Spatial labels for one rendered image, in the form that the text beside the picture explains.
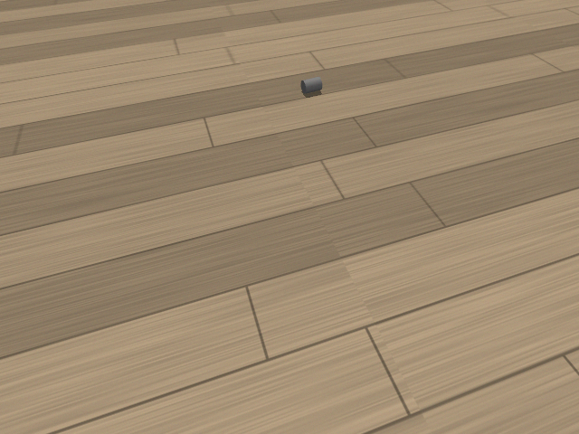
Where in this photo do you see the can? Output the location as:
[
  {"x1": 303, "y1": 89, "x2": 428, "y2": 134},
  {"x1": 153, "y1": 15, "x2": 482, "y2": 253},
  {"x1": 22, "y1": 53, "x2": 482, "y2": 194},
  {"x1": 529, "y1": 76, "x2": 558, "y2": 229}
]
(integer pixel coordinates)
[{"x1": 301, "y1": 77, "x2": 322, "y2": 94}]

